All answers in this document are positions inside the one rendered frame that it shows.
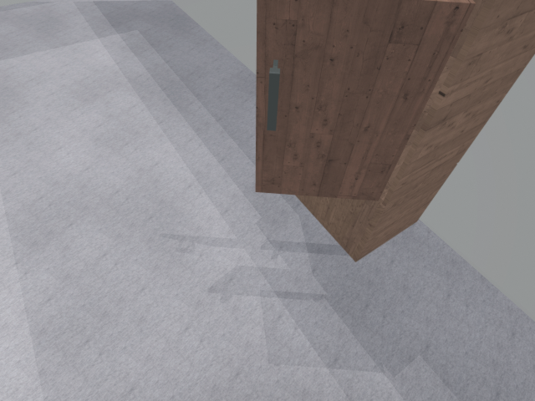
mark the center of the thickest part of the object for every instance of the handle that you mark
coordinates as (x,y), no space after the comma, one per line
(272,109)

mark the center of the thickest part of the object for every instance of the cupboard door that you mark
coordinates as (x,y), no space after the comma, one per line
(355,77)

